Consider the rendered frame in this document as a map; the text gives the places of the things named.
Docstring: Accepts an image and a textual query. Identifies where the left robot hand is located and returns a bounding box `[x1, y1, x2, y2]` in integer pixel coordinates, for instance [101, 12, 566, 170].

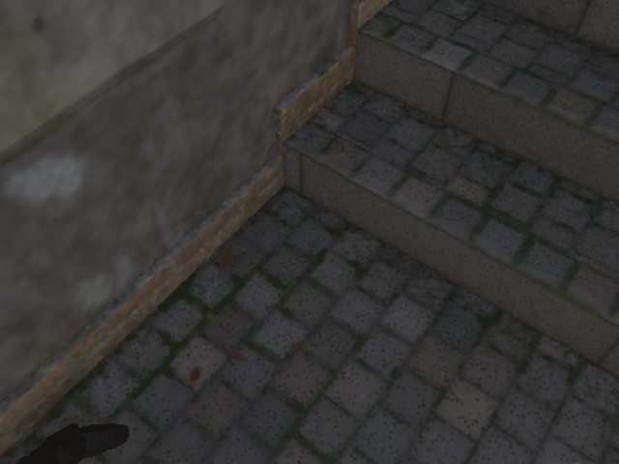
[16, 423, 130, 464]

